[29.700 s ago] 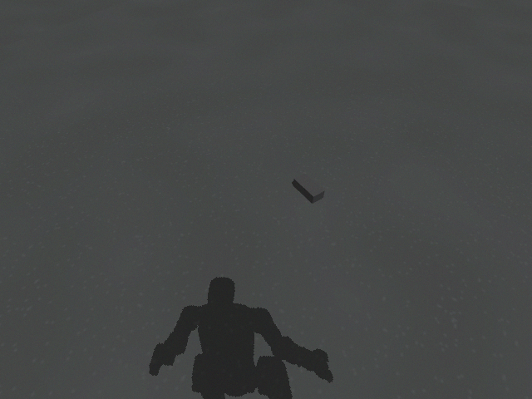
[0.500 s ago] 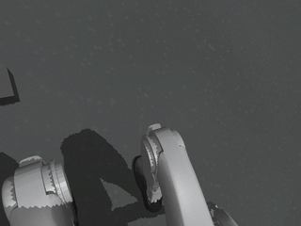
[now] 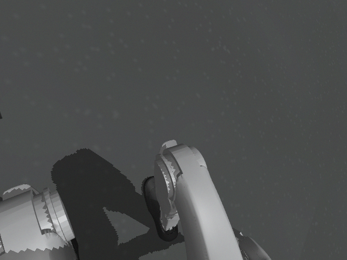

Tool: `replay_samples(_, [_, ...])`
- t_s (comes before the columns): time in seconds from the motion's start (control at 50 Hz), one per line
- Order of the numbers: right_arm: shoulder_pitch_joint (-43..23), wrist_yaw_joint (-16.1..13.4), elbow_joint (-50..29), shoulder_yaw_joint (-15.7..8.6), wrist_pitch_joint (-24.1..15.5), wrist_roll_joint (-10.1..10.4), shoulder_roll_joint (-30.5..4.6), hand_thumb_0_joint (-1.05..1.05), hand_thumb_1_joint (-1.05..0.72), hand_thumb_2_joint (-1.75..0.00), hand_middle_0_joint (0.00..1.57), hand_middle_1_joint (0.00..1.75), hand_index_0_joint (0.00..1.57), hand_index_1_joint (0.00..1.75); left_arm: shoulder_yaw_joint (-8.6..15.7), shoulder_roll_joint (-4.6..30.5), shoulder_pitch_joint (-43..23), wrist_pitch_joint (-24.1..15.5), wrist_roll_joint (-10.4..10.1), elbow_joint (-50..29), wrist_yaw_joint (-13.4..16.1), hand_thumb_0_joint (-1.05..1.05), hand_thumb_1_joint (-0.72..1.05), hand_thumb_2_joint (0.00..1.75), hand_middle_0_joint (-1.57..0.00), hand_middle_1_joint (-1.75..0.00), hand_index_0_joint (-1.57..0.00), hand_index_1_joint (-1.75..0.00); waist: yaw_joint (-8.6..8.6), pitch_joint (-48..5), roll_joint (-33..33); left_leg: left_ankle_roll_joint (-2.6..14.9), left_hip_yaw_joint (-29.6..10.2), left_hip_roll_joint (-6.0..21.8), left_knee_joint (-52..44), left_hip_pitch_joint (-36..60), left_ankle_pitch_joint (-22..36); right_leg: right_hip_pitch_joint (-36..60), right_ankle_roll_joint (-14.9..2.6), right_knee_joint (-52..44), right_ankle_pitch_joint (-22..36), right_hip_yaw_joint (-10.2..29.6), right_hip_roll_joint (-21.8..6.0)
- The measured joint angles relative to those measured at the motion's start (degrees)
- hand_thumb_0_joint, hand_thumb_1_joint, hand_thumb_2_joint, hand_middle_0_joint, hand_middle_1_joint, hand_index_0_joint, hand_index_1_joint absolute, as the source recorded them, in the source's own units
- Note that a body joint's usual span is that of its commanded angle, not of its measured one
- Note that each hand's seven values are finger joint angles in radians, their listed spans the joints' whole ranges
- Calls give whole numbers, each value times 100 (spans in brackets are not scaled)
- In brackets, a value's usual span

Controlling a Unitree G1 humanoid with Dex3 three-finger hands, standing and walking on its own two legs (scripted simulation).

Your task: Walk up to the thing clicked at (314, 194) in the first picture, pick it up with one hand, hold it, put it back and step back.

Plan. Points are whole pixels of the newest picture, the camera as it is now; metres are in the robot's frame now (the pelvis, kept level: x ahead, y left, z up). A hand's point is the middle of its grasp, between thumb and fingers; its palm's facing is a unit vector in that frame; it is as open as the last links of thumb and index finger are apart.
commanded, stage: rest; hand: left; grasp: from above
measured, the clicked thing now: out of the picture +0.47 +0.34 -0.27
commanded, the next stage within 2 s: open in 0.20 s
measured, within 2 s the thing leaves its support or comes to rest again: neither
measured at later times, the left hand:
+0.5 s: hand out of the picture +0.46 +0.33 -0.25, palm faces -0.46 -0.13 -0.88, open 10.6 cm
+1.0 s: hand out of the picture +0.46 +0.33 -0.24, palm faces -0.46 -0.13 -0.88, open 13.5 cm
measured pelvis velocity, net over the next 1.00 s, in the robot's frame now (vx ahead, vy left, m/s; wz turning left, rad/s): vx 0.00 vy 0.00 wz -0.02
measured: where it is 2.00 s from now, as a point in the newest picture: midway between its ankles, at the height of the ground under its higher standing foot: (120, 241)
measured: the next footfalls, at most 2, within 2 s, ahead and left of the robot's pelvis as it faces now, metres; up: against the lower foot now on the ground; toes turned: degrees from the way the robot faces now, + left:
none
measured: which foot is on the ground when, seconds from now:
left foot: down 0.00-1.00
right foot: down 0.00-1.00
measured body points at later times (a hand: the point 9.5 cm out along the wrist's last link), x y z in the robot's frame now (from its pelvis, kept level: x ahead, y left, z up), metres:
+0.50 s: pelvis +0.00 +0.00 +0.00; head +0.28 +0.13 +0.32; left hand +0.48 +0.34 -0.20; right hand +0.05 -0.26 -0.06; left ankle +0.06 +0.13 -0.27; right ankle +0.11 -0.14 -0.27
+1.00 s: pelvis +0.00 +0.00 +0.00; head +0.28 +0.12 +0.32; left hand +0.48 +0.34 -0.19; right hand +0.05 -0.26 -0.06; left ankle +0.06 +0.13 -0.27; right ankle +0.11 -0.14 -0.27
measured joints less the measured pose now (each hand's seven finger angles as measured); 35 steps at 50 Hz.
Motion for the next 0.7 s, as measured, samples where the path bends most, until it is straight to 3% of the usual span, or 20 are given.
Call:
replay_samples(0.2, [-59,87,-67,137,-111,-48,-18,0,-91,-89,20,30,21,30,-58,155,-70,-41,-17,191,97,-1,-5,49,-66,-54,-68,-50,-40,65,-52,16,-42,5,44,22,-5,46,7,-2,19,-38,9])
replay_samples(0.4, [-57,137,-157,216,-215,-99,-117,0,-91,-89,20,30,21,30,31,357,-108,-148,19,372,101,-1,-4,49,-65,-56,-67,-52,-95,188,-65,20,-89,28,109,47,10,67,44,20,68,-64,51])
replay_samples(0.54, [-34,136,-101,273,-216,-113,-118,0,-90,-89,21,30,21,30,-76,366,-77,-173,6,331,177,-1,-4,56,-55,-64,-57,-61,-70,172,-122,-12,-137,44,94,63,7,59,81,-12,107,-97,71])
replay_samples(0.7, [-60,152,-75,274,-285,-110,-136,0,-90,-89,21,30,21,30,-133,363,-120,-96,-43,335,244,0,-16,68,-40,-76,-42,-73,-82,166,-139,-31,-162,22,101,74,19,80,42,-8,110,-123,56])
